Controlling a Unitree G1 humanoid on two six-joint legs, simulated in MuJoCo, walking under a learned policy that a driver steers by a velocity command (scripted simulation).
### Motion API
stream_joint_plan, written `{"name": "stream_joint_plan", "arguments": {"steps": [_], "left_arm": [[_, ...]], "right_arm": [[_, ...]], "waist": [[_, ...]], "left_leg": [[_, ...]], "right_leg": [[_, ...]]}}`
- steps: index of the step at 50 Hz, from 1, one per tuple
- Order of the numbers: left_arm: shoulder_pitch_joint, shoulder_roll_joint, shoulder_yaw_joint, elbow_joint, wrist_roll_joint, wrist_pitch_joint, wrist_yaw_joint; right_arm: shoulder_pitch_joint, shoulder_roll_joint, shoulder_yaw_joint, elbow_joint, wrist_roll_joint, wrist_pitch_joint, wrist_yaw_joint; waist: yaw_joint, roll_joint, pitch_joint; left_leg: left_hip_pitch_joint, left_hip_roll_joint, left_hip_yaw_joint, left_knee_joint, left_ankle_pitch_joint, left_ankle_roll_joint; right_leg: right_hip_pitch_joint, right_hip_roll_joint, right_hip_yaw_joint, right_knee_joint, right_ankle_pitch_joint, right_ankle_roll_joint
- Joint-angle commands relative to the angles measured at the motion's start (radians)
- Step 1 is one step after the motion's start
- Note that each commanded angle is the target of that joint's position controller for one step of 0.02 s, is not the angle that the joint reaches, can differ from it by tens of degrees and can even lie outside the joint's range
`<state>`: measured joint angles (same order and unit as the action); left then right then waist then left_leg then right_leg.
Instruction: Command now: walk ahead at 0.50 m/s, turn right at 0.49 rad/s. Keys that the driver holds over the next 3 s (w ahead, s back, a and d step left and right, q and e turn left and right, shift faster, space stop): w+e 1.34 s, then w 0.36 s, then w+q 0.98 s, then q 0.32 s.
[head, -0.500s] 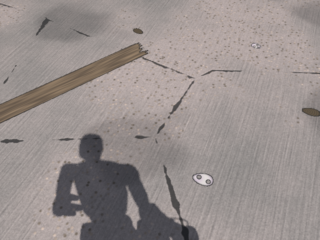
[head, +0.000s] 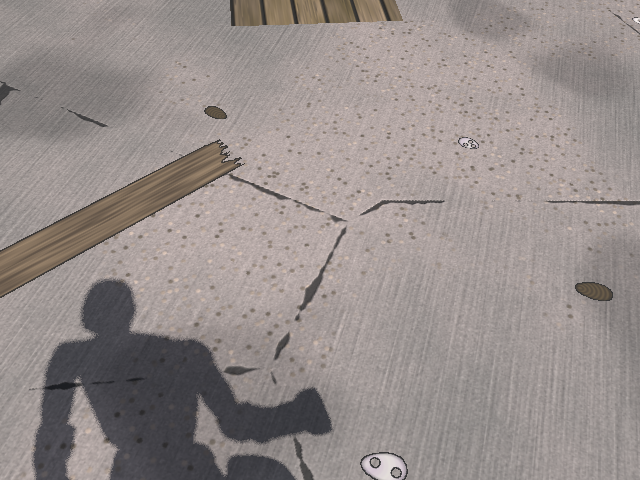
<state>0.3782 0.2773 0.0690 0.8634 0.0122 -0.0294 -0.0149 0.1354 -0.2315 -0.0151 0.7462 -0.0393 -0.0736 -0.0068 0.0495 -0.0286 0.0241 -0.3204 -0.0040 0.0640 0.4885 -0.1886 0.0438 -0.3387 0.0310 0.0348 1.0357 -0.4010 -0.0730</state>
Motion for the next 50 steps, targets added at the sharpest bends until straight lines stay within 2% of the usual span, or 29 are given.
{"name": "stream_joint_plan", "arguments": {"steps": [1,4,9,12,15,16,18,19,20,21,22,23,24,25,26,27,28,30,32,36,40,42,44,45,46,47,48,49,50], "left_arm": [[0.009,0.053,0.015,-0.062,0.023,0.015,-0.019],[-0.062,0.040,0.013,-0.093,0.022,0.031,-0.034],[-0.224,0.027,0.001,-0.152,0.022,0.036,-0.052],[-0.327,0.012,-0.014,-0.189,0.023,0.030,-0.064],[-0.397,0.020,-0.018,-0.222,0.027,0.029,-0.070],[-0.404,0.025,-0.017,-0.229,0.029,0.029,-0.069],[-0.370,0.038,-0.010,-0.228,0.034,0.029,-0.060],[-0.304,0.052,-0.001,-0.212,0.035,0.025,-0.052],[-0.178,0.071,0.012,-0.176,0.038,0.016,-0.042],[0.001,0.125,0.037,-0.119,0.048,0.008,-0.026],[0.012,0.251,0.068,-0.125,0.043,0.010,-0.010],[0.036,0.278,0.076,-0.151,0.009,0.021,-0.006],[0.004,0.252,0.070,-0.131,0.002,0.027,0.003],[-0.036,0.192,0.055,-0.122,-0.004,0.023,0.009],[-0.080,0.152,0.042,-0.123,-0.003,0.015,0.012],[-0.122,0.120,0.031,-0.127,-0.012,0.010,0.013],[-0.125,0.121,0.028,-0.133,-0.011,0.000,0.011],[-0.097,0.127,0.029,-0.119,-0.015,-0.019,0.004],[-0.064,0.144,0.034,-0.110,-0.011,-0.024,0.005],[0.019,0.148,0.036,-0.092,-0.013,-0.023,0.006],[0.089,0.156,0.038,-0.078,-0.006,-0.022,0.014],[0.103,0.165,0.039,-0.078,0.001,-0.020,0.021],[0.070,0.181,0.043,-0.088,0.004,-0.020,0.028],[0.035,0.190,0.044,-0.097,0.005,-0.020,0.028],[0.011,0.197,0.045,-0.102,0.004,-0.024,0.023],[0.000,0.181,0.040,-0.102,-0.005,-0.032,0.014],[0.014,0.096,0.015,-0.133,-0.014,-0.041,0.009],[0.132,0.054,0.007,-0.162,-0.031,-0.034,0.010],[0.095,0.135,0.015,-0.119,0.006,-0.014,0.020]], "right_arm": [[0.110,-0.092,-0.030,-0.009,0.012,-0.019,-0.006],[0.150,-0.107,-0.040,0.018,0.023,-0.040,-0.004],[0.204,-0.115,-0.048,0.057,0.019,-0.037,-0.001],[0.227,-0.133,-0.054,0.074,0.019,-0.034,-0.002],[0.272,-0.157,-0.062,0.100,0.018,-0.023,-0.008],[0.282,-0.163,-0.063,0.107,0.017,-0.016,-0.010],[0.286,-0.192,-0.069,0.118,0.016,-0.003,-0.016],[0.288,-0.210,-0.073,0.122,0.016,0.007,-0.018],[0.282,-0.221,-0.074,0.120,0.019,0.016,-0.018],[0.270,-0.211,-0.070,0.101,0.017,0.019,-0.017],[0.302,-0.086,-0.042,0.028,0.025,0.013,0.001],[0.201,-0.155,-0.057,-0.014,0.017,0.002,0.007],[0.120,-0.158,-0.056,-0.038,0.021,-0.006,0.011],[0.125,-0.140,-0.046,-0.031,0.026,-0.018,0.011],[0.139,-0.136,-0.047,-0.017,0.019,-0.016,0.008],[0.164,-0.133,-0.047,-0.009,0.000,0.003,0.009],[0.198,-0.126,-0.045,-0.007,-0.009,0.021,0.011],[0.183,-0.113,-0.044,-0.014,-0.013,0.045,0.016],[0.109,-0.107,-0.042,-0.036,-0.011,0.050,0.021],[-0.054,-0.100,-0.035,-0.087,-0.005,0.049,0.026],[-0.177,-0.101,-0.026,-0.129,0.004,0.038,0.033],[-0.211,-0.109,-0.024,-0.149,0.009,0.029,0.034],[-0.169,-0.128,-0.028,-0.146,0.012,0.021,0.031],[-0.105,-0.143,-0.034,-0.129,0.014,0.017,0.025],[-0.001,-0.165,-0.045,-0.097,0.014,0.010,0.014],[0.130,-0.200,-0.058,-0.067,0.005,-0.003,0.001],[0.297,-0.276,-0.074,-0.065,-0.018,-0.008,-0.019],[0.245,-0.342,-0.089,-0.069,-0.021,0.007,-0.018],[0.176,-0.240,-0.076,-0.079,-0.003,0.018,-0.012]], "waist": [[-0.044,0.146,-0.004],[-0.037,0.121,-0.009],[-0.059,0.106,0.030],[-0.083,0.110,0.053],[-0.102,0.106,0.070],[-0.102,0.107,0.069],[-0.078,0.128,0.032],[-0.046,0.134,-0.013],[0.011,0.118,-0.089],[0.090,0.052,-0.192],[0.037,-0.186,-0.280],[0.079,-0.126,-0.350],[0.067,-0.039,-0.210],[0.026,0.009,-0.103],[-0.021,0.042,-0.046],[-0.060,0.049,-0.034],[-0.078,0.002,-0.051],[-0.086,0.013,-0.047],[-0.067,0.012,-0.020],[-0.008,-0.016,0.010],[0.039,-0.028,0.016],[0.046,-0.036,0.017],[0.012,-0.049,0.013],[-0.023,-0.056,-0.002],[-0.070,-0.044,-0.048],[-0.141,0.015,-0.125],[-0.190,0.133,-0.290],[-0.093,0.371,-0.342],[-0.076,0.168,-0.197]], "left_leg": [[0.211,0.269,-0.269,-0.313,0.008,0.089],[0.227,0.267,-0.163,-0.334,0.169,0.103],[0.262,0.249,-0.014,-0.349,0.260,0.107],[0.267,0.247,0.060,-0.343,0.285,0.094],[0.340,0.273,0.103,-0.309,0.365,0.081],[0.368,0.278,0.120,-0.278,0.434,0.074],[0.412,0.281,0.161,-0.147,0.745,0.060],[0.423,0.282,0.175,-0.022,0.881,0.057],[0.384,0.272,0.191,0.169,0.880,0.047],[0.208,0.248,0.200,0.439,0.656,0.015],[-0.228,0.106,0.189,0.787,-0.158,-0.044],[-0.388,-0.008,-0.030,0.956,-0.348,-0.064],[-0.473,0.058,-0.094,0.943,-0.244,-0.051],[-0.437,0.096,-0.088,0.848,-0.162,-0.046],[-0.369,0.122,-0.091,0.762,-0.141,-0.047],[-0.300,0.132,-0.096,0.717,-0.130,-0.055],[-0.249,0.130,-0.095,0.692,-0.140,-0.066],[-0.247,0.123,-0.082,0.631,-0.129,-0.085],[-0.290,0.119,-0.069,0.548,-0.053,-0.098],[-0.361,0.099,-0.073,0.356,0.103,-0.105],[-0.363,0.058,-0.076,0.214,0.157,-0.096],[-0.331,0.037,-0.079,0.157,0.140,-0.084],[-0.215,0.018,-0.092,0.086,0.096,-0.062],[-0.099,-0.003,-0.086,0.053,0.055,-0.047],[0.056,-0.031,-0.070,0.021,0.026,-0.029],[0.259,0.019,-0.108,-0.036,0.036,0.003],[0.490,0.276,-0.363,-0.070,-0.199,0.052],[0.611,0.469,-0.826,-0.215,-0.273,0.157],[0.475,0.433,-0.790,-0.221,-0.386,0.150]], "right_leg": [[-0.264,-0.096,0.021,0.086,0.083,0.018],[-0.312,-0.104,0.012,0.088,0.165,0.039],[-0.391,-0.113,-0.018,-0.067,0.315,0.060],[-0.332,-0.107,-0.072,-0.239,0.385,0.043],[-0.297,-0.090,-0.127,-0.345,0.326,0.003],[-0.279,-0.076,-0.144,-0.370,0.287,-0.014],[-0.185,-0.015,-0.187,-0.403,0.181,-0.055],[-0.103,0.026,-0.199,-0.420,0.130,-0.081],[0.052,0.066,-0.195,-0.477,0.135,-0.109],[0.318,0.019,-0.087,-0.534,0.127,-0.151],[0.632,-0.295,0.401,-0.583,0.037,-0.265],[0.675,-0.390,0.750,-0.734,0.125,-0.338],[0.602,-0.358,0.562,-0.739,0.231,-0.312],[0.454,-0.322,0.444,-0.744,0.350,-0.278],[0.339,-0.263,0.357,-0.756,0.452,-0.235],[0.260,-0.210,0.290,-0.779,0.496,-0.205],[0.214,-0.209,0.277,-0.784,0.572,-0.222],[0.181,-0.175,0.240,-0.797,0.609,-0.229],[0.167,-0.149,0.235,-0.824,0.543,-0.212],[0.223,-0.130,0.259,-0.826,0.490,-0.175],[0.304,-0.139,0.294,-0.772,0.567,-0.164],[0.331,-0.152,0.322,-0.735,0.622,-0.155],[0.314,-0.160,0.350,-0.695,0.652,-0.124],[0.274,-0.152,0.350,-0.654,0.705,-0.102],[0.239,-0.122,0.342,-0.555,0.783,-0.080],[0.168,-0.054,0.288,-0.359,0.744,-0.054],[0.046,0.008,0.198,-0.069,0.423,-0.032],[-0.235,0.142,0.103,0.133,-0.180,-0.008],[-0.309,0.033,0.103,0.211,-0.094,-0.014]]}}
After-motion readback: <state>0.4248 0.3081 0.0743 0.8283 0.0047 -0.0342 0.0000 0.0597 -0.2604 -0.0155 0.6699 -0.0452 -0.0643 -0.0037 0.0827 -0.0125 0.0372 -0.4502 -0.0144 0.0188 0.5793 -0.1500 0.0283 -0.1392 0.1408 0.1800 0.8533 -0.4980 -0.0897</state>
